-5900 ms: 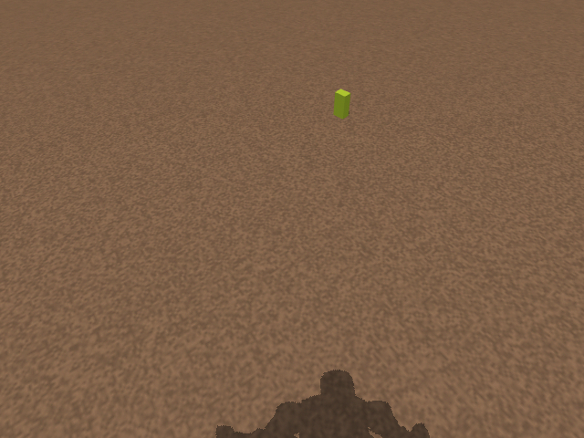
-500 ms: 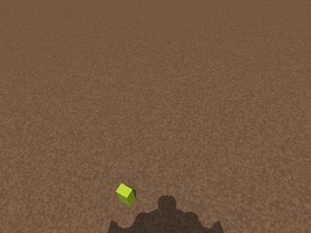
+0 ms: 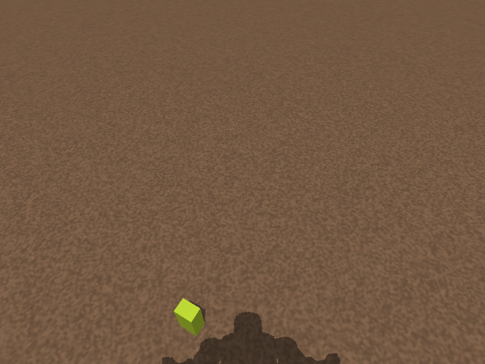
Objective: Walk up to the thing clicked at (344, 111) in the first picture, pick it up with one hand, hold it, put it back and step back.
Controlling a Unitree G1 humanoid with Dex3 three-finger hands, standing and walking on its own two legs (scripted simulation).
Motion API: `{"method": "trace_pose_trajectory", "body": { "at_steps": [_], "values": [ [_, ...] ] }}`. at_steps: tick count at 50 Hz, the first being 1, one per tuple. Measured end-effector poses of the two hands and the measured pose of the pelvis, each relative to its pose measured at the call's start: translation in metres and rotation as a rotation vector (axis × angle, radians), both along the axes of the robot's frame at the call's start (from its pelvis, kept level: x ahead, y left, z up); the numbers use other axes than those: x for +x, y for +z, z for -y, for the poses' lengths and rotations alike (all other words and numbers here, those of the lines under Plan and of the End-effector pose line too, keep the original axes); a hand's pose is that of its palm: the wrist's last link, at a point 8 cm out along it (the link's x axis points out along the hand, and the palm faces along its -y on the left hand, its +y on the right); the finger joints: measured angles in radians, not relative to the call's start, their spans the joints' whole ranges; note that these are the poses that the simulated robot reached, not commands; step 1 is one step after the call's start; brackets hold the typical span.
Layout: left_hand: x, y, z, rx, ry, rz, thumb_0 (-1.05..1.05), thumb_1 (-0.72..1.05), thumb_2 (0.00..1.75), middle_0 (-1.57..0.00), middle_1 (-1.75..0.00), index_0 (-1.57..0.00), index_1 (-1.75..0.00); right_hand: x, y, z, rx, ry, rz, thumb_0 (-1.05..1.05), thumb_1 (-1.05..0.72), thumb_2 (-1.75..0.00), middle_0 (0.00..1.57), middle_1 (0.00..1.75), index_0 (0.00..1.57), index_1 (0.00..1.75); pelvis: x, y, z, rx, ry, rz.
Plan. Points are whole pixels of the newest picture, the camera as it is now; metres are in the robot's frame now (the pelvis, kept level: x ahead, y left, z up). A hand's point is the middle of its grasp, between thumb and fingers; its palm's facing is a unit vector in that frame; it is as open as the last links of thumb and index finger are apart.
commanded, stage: walk up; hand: left
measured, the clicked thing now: (189, 317) +0.45 +0.23 -0.70
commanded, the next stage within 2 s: stand in 0.86 s
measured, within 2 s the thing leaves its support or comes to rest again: neither
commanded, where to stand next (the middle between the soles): +0.08 +0.00 m, yaw +1 degrees
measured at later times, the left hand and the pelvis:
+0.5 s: hand out of the picture +0.08 +0.24 -0.16, palm faces +0.00 -0.95 -0.32, open 7.4 cm; pelvis +0.01 +0.00 +0.00, yaw +0 degrees
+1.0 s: hand out of the picture +0.11 +0.24 -0.15, palm faces +0.00 -0.94 -0.33, open 7.4 cm; pelvis +0.02 -0.01 +0.00, yaw +0 degrees
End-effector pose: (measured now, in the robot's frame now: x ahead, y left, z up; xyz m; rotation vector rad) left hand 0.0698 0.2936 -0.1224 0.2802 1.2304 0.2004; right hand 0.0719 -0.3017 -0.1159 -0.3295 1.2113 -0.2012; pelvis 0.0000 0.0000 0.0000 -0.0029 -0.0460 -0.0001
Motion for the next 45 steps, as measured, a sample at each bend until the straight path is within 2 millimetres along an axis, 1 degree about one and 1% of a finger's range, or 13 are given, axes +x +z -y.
{"method": "trace_pose_trajectory", "body": {
  "at_steps": [6, 12, 19, 28, 37, 45],
  "values": [
    [-0.002, 0.003, -0.002, 0.011, 0.012, -0.009, 0.01, 0.9, 0.9, -0.2, -0.3, -0.21, -0.3, 0.017, -0.003, -0.008, 0.026, 0.017, 0.019, 0.0, -0.9, -0.9, 0.21, 0.3, 0.2, 0.3, 0.003, 0.001, 0.0, 0.001, 0.004, -0.004],
    [-0.003, 0.004, -0.002, 0.015, 0.018, -0.021, 0.01, 0.9, 0.9, -0.2, -0.3, -0.2, -0.3, 0.023, -0.004, -0.011, 0.036, 0.018, 0.017, 0.0, -0.9, -0.9, 0.21, 0.3, 0.2, 0.3, 0.007, 0.002, 0.001, 0.001, 0.005, -0.008],
    [0.001, 0.002, 0.002, 0.009, 0.017, -0.026, 0.01, 0.9, 0.9, -0.2, -0.3, -0.2, -0.3, 0.022, -0.003, -0.007, 0.028, 0.009, -0.003, 0.0, -0.9, -0.9, 0.21, 0.3, 0.2, 0.3, 0.011, 0.002, 0.002, 0.002, 0.005, -0.011],
    [0.013, 0.002, 0.006, 0.003, 0.005, -0.012, 0.01, 0.9, 0.9, -0.2, -0.3, -0.21, -0.3, 0.017, -0.002, -0.002, 0.015, -0.007, -0.02, 0.0, -0.9, -0.9, 0.21, 0.3, 0.2, 0.3, 0.016, 0.002, 0.003, 0.003, 0.005, -0.013],
    [0.024, 0.004, 0.006, 0.01, -0.006, 0.002, 0.01, 0.9, 0.9, -0.2, -0.3, -0.21, -0.3, 0.017, -0.003, -0.001, 0.019, -0.017, -0.02, 0.0, -0.9, -0.9, 0.21, 0.3, 0.2, 0.3, 0.019, 0.003, 0.004, 0.003, 0.005, -0.013],
    [0.029, 0.005, 0.007, 0.014, -0.007, 0.014, 0.01, 0.9, 0.9, -0.2, -0.3, -0.21, -0.3, 0.019, -0.003, -0.001, 0.021, -0.017, -0.019, 0.0, -0.9, -0.9, 0.21, 0.3, 0.2, 0.3, 0.021, 0.003, 0.005, 0.003, 0.004, -0.011]
  ]
}}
